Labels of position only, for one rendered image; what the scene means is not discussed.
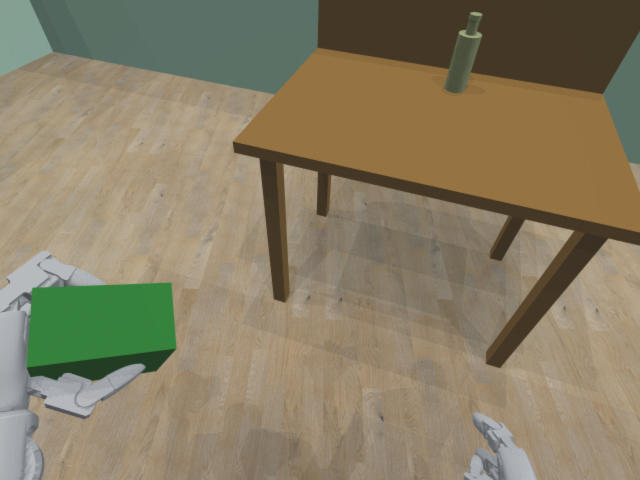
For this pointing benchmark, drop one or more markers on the right robot hand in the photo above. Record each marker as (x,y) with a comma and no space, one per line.
(512,463)

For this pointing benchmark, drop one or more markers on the sponge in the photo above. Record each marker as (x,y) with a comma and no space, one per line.
(92,331)

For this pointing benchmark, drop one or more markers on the left robot hand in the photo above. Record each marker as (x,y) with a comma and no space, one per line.
(70,394)

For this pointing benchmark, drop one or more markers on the table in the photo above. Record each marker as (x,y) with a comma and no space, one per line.
(531,136)

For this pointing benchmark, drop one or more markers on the robot left forearm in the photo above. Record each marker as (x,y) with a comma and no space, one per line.
(20,457)

